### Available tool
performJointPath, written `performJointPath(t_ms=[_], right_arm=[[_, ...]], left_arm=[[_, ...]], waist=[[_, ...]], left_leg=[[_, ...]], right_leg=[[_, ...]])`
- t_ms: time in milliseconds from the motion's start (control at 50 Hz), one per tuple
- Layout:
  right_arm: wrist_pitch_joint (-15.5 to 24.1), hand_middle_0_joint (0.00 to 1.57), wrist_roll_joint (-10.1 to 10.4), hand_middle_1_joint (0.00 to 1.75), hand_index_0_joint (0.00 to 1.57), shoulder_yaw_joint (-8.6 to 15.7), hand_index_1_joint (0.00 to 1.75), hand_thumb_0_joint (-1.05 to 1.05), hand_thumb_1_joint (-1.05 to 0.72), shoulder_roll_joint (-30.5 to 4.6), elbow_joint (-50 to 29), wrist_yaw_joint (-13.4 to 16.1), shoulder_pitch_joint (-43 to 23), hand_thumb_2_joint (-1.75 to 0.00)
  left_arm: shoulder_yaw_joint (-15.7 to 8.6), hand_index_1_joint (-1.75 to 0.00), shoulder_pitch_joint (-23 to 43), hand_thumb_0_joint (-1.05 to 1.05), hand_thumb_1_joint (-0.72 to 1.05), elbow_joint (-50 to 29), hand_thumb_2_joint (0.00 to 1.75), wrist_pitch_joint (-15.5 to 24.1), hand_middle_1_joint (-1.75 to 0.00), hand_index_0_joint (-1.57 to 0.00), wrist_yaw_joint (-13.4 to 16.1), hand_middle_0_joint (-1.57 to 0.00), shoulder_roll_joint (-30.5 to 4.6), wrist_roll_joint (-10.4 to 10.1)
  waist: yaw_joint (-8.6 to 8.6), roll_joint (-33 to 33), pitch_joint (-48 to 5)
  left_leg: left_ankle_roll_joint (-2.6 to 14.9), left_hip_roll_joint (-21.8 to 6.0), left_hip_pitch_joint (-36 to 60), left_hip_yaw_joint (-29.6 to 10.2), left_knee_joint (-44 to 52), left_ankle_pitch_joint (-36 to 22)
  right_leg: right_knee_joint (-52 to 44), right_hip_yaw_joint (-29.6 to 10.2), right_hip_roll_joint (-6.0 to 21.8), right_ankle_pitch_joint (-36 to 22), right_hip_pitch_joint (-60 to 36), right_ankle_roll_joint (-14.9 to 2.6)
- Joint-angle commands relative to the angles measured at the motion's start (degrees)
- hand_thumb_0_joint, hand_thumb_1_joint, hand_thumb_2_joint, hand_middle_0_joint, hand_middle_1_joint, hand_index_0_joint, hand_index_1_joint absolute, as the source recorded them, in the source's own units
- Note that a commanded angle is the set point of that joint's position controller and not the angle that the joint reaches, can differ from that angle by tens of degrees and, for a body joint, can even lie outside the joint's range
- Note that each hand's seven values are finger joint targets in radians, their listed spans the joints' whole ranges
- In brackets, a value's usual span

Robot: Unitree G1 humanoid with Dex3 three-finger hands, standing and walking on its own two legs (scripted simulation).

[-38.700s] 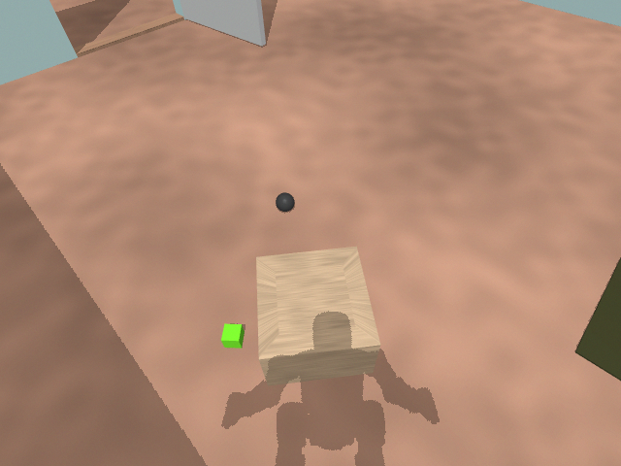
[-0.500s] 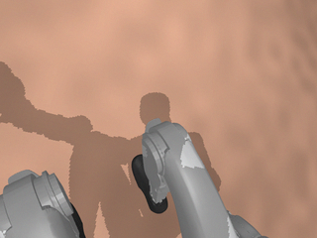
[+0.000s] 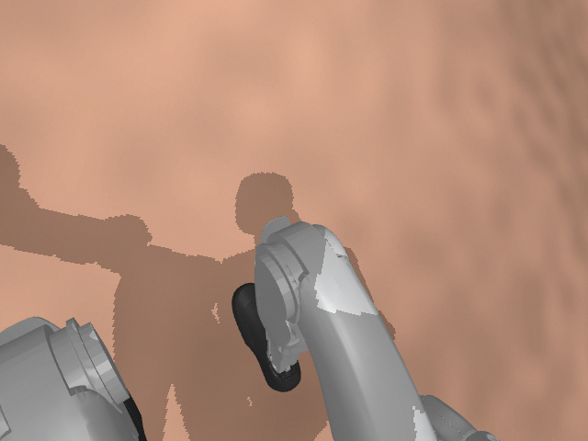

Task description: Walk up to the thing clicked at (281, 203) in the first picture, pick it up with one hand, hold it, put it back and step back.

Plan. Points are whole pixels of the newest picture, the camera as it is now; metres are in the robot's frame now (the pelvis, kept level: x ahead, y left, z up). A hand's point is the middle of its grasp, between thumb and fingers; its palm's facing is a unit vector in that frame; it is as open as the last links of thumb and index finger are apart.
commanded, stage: close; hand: left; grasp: from above
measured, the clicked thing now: out of the picture +0.49 +0.29 -0.27
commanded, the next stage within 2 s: settle in 1.70 s
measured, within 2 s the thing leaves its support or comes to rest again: neither
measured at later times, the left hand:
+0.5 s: hand out of the picture +0.48 +0.30 -0.25, palm faces -0.44 -0.16 -0.89, open 13.2 cm
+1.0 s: hand out of the picture +0.48 +0.29 -0.25, palm faces -0.42 -0.14 -0.90, open 11.3 cm
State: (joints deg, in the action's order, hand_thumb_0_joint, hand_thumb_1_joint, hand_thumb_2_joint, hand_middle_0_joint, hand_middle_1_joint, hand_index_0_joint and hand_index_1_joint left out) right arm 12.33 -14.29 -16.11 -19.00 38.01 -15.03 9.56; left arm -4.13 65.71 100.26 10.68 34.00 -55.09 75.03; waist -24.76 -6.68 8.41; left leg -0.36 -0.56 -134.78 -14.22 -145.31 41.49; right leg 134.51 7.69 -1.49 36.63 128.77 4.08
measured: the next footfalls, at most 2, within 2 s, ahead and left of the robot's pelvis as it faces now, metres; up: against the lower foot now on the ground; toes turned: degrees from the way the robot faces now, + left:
none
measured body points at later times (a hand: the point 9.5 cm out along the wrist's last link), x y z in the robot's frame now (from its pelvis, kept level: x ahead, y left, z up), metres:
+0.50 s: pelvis +0.00 +0.00 +0.00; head +0.29 +0.12 +0.32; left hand +0.50 +0.30 -0.20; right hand +0.02 -0.25 -0.04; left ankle +0.06 +0.13 -0.27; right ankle +0.12 -0.13 -0.27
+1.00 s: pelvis -0.01 +0.00 +0.00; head +0.29 +0.11 +0.32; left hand +0.49 +0.29 -0.20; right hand +0.02 -0.25 -0.04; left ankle +0.06 +0.13 -0.27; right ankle +0.12 -0.13 -0.27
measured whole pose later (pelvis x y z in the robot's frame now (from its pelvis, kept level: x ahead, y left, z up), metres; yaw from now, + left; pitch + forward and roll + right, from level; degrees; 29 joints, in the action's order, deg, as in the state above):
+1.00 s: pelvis -0.01 +0.00 +0.00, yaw -1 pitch +29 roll -14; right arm 13.9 -14.3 -18.0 -20.4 35.2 -15.1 8.4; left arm -5.3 66.8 101.1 8.6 35.1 -58.2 73.3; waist -26.2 -7.8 11.5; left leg -0.3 -0.9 -134.3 -14.7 -144.2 40.3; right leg 132.8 8.2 -2.0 35.0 128.2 4.4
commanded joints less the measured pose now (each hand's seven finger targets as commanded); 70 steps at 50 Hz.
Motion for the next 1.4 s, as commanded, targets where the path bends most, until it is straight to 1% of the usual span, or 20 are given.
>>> performJointPath(t_ms=[0, 80, 140, 180, 260, 280, 420, 520, 580, 640, 700, 820, 860, 960, 1060, 1100, 1200, 1260, 1300, 1380], right_arm=[[0.7, 0.20, -0.2, 0.30, 0.20, 5.5, 0.30, 0.00, -0.90, -19.6, 0.8, 0.4, 11.2, -0.91], [1.1, 0.20, -0.1, 0.30, 0.20, 5.1, 0.30, 0.00, -0.91, -19.7, 0.3, 0.0, 11.5, -0.91], [1.6, 0.20, -0.2, 0.30, 0.20, 5.0, 0.30, 0.00, -0.90, -20.3, -0.4, -0.2, 10.6, -0.90], [1.5, 0.20, 0.3, 0.30, 0.20, 5.2, 0.30, 0.00, -0.90, -20.7, -0.6, 0.0, 10.5, -0.90], [1.6, 0.20, 0.1, 0.30, 0.20, 5.2, 0.30, 0.00, -0.90, -20.6, -0.5, -0.3, 11.7, -0.90], [1.5, 0.20, 0.1, 0.30, 0.20, 5.0, 0.30, 0.00, -0.90, -20.2, -0.5, -0.3, 11.4, -0.90], [0.9, 0.20, 0.3, 0.30, 0.20, 4.1, 0.30, 0.00, -0.90, -19.5, 0.3, -0.2, 12.6, -0.90], [0.3, 0.20, 0.6, 0.30, 0.20, 4.1, 0.30, 0.00, -0.90, -20.0, 0.3, 0.4, 12.3, -0.90], [0.1, 0.20, 0.3, 0.30, 0.20, 3.5, 0.30, 0.00, -0.90, -19.4, -0.9, 0.3, 11.3, -0.90], [-0.2, 0.20, 0.5, 0.30, 0.20, 4.0, 0.30, 0.00, -0.90, -19.6, -0.4, 0.7, 11.9, -0.90], [0.4, 0.20, 0.2, 0.30, 0.20, 3.9, 0.30, 0.00, -0.90, -19.6, -0.8, 0.5, 11.4, -0.90], [1.2, 0.20, 0.3, 0.30, 0.20, 4.0, 0.30, 0.00, -0.90, -20.4, -1.1, 0.7, 10.8, -0.90], [1.4, 0.20, -0.2, 0.30, 0.20, 4.2, 0.30, 0.00, -0.90, -20.6, -1.3, 0.5, 11.3, -0.90], [1.5, 0.20, 0.2, 0.30, 0.20, 4.2, 0.30, 0.00, -0.90, -21.1, -1.1, 0.8, 11.3, -0.90], [1.0, 0.20, 0.2, 0.30, 0.20, 3.8, 0.30, 0.00, -0.90, -20.5, -0.6, 1.1, 11.9, -0.90], [1.2, 0.20, 0.3, 0.30, 0.20, 3.0, 0.30, 0.00, -0.90, -19.7, -0.7, 0.8, 11.0, -0.90], [0.6, 0.20, 0.5, 0.30, 0.20, 2.9, 0.30, 0.00, -0.90, -20.0, -0.7, 1.1, 11.5, -0.90], [0.9, 0.20, 0.1, 0.30, 0.20, 2.5, 0.30, 0.00, -0.90, -19.9, -0.9, 0.8, 11.3, -0.90], [0.7, 0.20, 0.4, 0.30, 0.20, 2.7, 0.30, 0.00, -0.90, -20.1, -0.4, 1.0, 11.5, -0.90], [0.8, 0.20, 0.0, 0.30, 0.20, 2.6, 0.30, 0.00, -0.90, -19.9, -1.1, 0.8, 11.4, -0.90]], left_arm=[[-0.3, -1.07, 16.6, 0.00, -0.52, -5.1, 1.06, -0.5, -1.06, -0.07, 3.5, -0.08, -10.4, -0.2], [-2.0, -1.07, 16.0, 0.00, -0.51, -4.4, 1.06, -1.8, -1.07, -0.08, 4.3, -0.08, -11.8, -0.2], [-1.4, -1.05, 16.5, 0.00, -0.41, -4.2, 0.96, -2.6, -1.06, -0.13, 4.1, -0.12, -12.2, -0.6], [-2.7, -1.04, 17.7, 0.00, -0.41, -6.1, 0.95, -2.9, -1.06, -0.13, 4.1, -0.12, -14.5, -0.7], [-3.7, -1.03, 16.6, 0.00, -0.42, -6.9, 0.91, -3.2, -1.06, -0.12, 3.3, -0.10, -14.2, -1.1], [-2.5, -1.03, 15.9, 0.00, -0.42, -5.7, 0.90, -3.3, -1.05, -0.12, 2.8, -0.10, -12.8, -1.7], [-1.0, -1.04, 15.8, 0.00, -0.37, -7.1, 0.92, -2.4, -1.07, -0.16, -0.1, -0.13, -11.6, -3.8], [0.0, -1.06, 15.8, 0.00, -0.30, -9.1, 0.95, -0.8, -1.08, -0.21, -1.1, -0.18, -11.5, -3.2], [1.8, -1.05, 14.5, 0.00, -0.28, -6.4, 0.91, -0.3, -1.08, -0.23, -0.7, -0.20, -9.8, -2.5], [-0.3, -1.05, 14.7, 0.00, -0.24, -8.1, 0.93, -0.1, -1.07, -0.25, 0.9, -0.23, -13.0, -2.0], [0.6, -1.05, 15.2, 0.00, -0.21, -6.0, 0.92, -0.3, -1.09, -0.26, 2.1, -0.23, -11.2, -1.3], [-1.9, -1.03, 17.3, 0.00, -0.14, -6.4, 0.90, -1.2, -1.07, -0.31, 4.0, -0.28, -14.1, -1.5], [-0.8, -1.01, 16.0, 0.00, -0.12, -5.3, 0.89, -1.6, -1.04, -0.33, 3.7, -0.30, -12.6, -1.8], [-1.0, -1.02, 17.0, 0.00, -0.07, -5.6, 0.88, -2.1, -1.06, -0.37, 2.9, -0.33, -14.3, -2.5], [-0.6, -1.00, 15.6, 0.00, -0.04, -6.4, 0.85, -2.1, -1.04, -0.39, 2.0, -0.35, -13.9, -3.2], [0.8, -1.00, 15.0, 0.00, 0.00, -5.5, 0.84, -1.9, -1.05, -0.41, 1.3, -0.37, -12.0, -3.3], [-0.3, -0.99, 14.7, 0.00, 0.08, -5.9, 0.87, -1.2, -1.03, -0.49, 1.7, -0.45, -13.8, -3.5], [0.7, -0.98, 14.2, 0.00, 0.12, -5.5, 0.87, -1.0, -1.02, -0.51, 1.4, -0.48, -12.1, -3.6], [-0.1, -1.00, 14.9, 0.00, 0.15, -7.1, 0.88, -0.8, -1.04, -0.54, 1.8, -0.50, -13.6, -3.4], [1.3, -0.98, 14.7, 0.00, 0.26, -4.9, 0.87, -1.1, -1.03, -0.62, 1.8, -0.58, -11.8, -3.2]], waist=[[-3.96, 30.7, -34.4], [-3.61, 31.1, -35.1], [-4.30, 31.0, -34.1], [-3.58, 32.5, -35.2], [-3.98, 33.0, -36.2], [-4.41, 32.2, -35.9], [-4.90, 30.3, -35.5], [-3.82, 32.5, -35.7], [-4.51, 31.2, -34.0], [-3.07, 32.0, -35.5], [-4.37, 31.1, -33.1], [-4.23, 29.8, -33.0], [-5.11, 29.8, -33.3], [-5.29, 30.5, -33.7], [-4.48, 31.7, -35.9], [-4.92, 31.2, -33.6], [-4.06, 29.7, -33.6], [-4.94, 30.0, -32.4], [-4.54, 31.5, -34.2], [-5.40, 29.5, -32.2]], left_leg=[[0.53, -1.3, 29.1, 6.4, 15.6, -13.8], [0.50, -1.4, 29.3, 6.2, 15.6, -15.0], [0.64, -1.4, 28.5, 6.2, 15.6, -12.5], [0.44, -1.6, 29.6, 5.8, 16.4, -12.1], [0.49, -1.6, 30.0, 5.9, 15.6, -14.2], [0.45, -1.7, 30.1, 6.0, 15.4, -14.1], [0.93, -1.6, 28.0, 6.2, 14.6, -15.8], [-0.01, -1.8, 31.0, 5.0, 15.8, -16.0], [0.17, -1.7, 30.2, 5.3, 15.4, -14.8], [0.34, -1.6, 30.0, 5.9, 16.5, -14.3], [0.39, -1.6, 28.9, 5.7, 16.0, -13.2], [0.54, -1.8, 28.3, 5.4, 16.5, -11.1], [0.70, -1.8, 28.5, 6.0, 16.0, -11.7], [0.68, -1.9, 28.3, 5.8, 16.4, -11.3], [0.35, -1.9, 29.7, 5.6, 16.5, -13.7], [0.23, -2.1, 29.5, 5.1, 15.9, -13.6], [0.65, -1.8, 27.2, 5.8, 15.7, -13.6], [0.41, -1.9, 28.4, 5.7, 15.5, -14.3], [0.07, -2.2, 30.1, 5.0, 16.1, -15.7], [0.57, -1.9, 27.9, 5.3, 16.0, -12.7]], right_leg=[[-10.4, 7.6, -2.7, -15.3, -20.0, -5.02], [-10.3, 7.5, -2.6, -16.1, -20.7, -4.96], [-10.7, 7.4, -2.7, -14.4, -20.6, -4.88], [-10.6, 7.4, -2.5, -13.8, -20.4, -5.12], [-10.4, 7.6, -2.4, -15.4, -21.1, -4.95], [-10.3, 7.5, -2.5, -15.7, -21.7, -4.93], [-11.7, 7.6, -2.7, -16.9, -23.8, -4.76], [-10.9, 8.3, -2.5, -15.9, -21.2, -5.43], [-10.9, 8.4, -2.6, -15.6, -21.5, -5.17], [-11.6, 7.9, -3.1, -15.4, -23.2, -5.17], [-11.2, 8.1, -2.9, -14.9, -21.1, -5.05], [-11.8, 7.9, -2.6, -13.1, -20.6, -4.87], [-12.1, 7.6, -2.8, -14.0, -22.1, -4.69], [-12.6, 7.4, -2.8, -13.6, -23.1, -4.82], [-12.2, 7.8, -2.9, -15.4, -24.2, -4.95], [-11.5, 8.3, -2.7, -15.3, -22.1, -4.85], [-12.5, 7.8, -2.9, -15.5, -24.3, -4.84], [-12.1, 8.2, -2.8, -15.9, -23.1, -4.88], [-11.9, 8.3, -2.7, -16.9, -23.1, -4.91], [-12.3, 8.3, -2.9, -14.9, -22.9, -4.68]])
